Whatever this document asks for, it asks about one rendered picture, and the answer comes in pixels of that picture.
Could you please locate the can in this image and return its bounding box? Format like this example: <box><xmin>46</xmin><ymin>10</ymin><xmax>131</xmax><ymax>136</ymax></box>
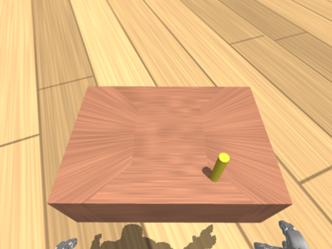
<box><xmin>210</xmin><ymin>153</ymin><xmax>230</xmax><ymax>182</ymax></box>

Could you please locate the left robot hand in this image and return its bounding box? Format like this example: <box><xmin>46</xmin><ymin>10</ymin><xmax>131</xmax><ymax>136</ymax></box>
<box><xmin>56</xmin><ymin>238</ymin><xmax>77</xmax><ymax>249</ymax></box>

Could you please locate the right robot hand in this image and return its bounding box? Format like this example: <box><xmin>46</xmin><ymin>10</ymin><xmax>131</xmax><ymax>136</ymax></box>
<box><xmin>254</xmin><ymin>220</ymin><xmax>309</xmax><ymax>249</ymax></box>

